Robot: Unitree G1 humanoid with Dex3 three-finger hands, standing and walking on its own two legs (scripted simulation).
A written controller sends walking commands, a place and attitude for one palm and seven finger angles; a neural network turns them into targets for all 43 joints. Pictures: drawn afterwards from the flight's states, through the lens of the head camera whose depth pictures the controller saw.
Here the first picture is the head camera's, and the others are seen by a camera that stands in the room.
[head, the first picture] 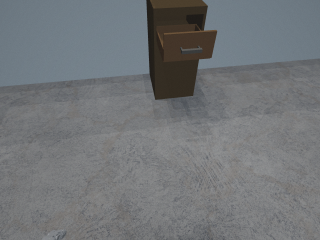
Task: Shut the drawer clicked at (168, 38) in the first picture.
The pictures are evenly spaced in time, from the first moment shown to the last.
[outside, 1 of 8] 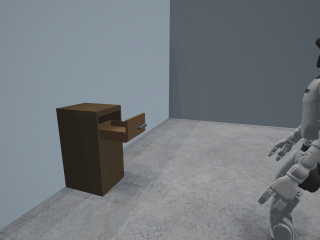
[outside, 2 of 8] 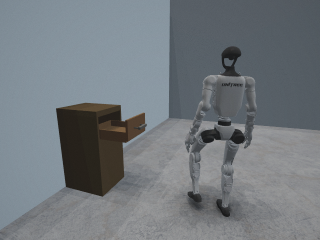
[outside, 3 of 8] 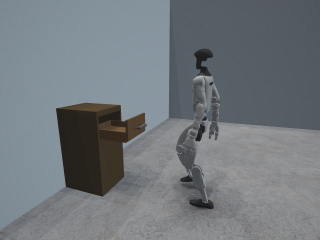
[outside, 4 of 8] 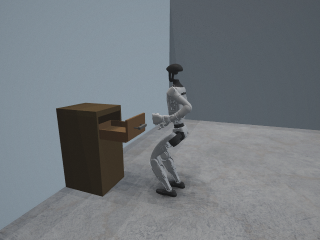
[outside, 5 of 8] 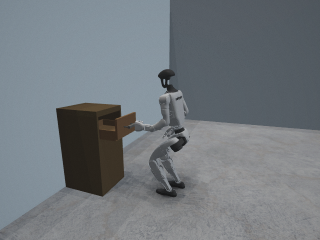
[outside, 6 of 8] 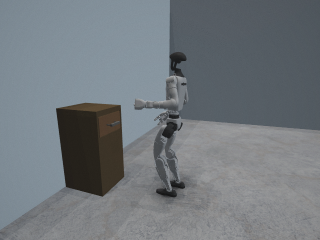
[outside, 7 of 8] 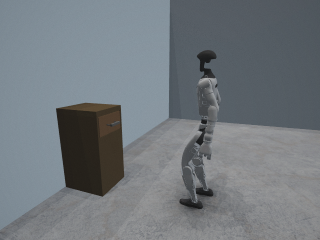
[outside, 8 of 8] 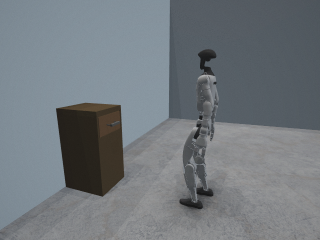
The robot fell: no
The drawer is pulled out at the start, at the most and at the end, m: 0.28 0.28 0.00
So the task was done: yes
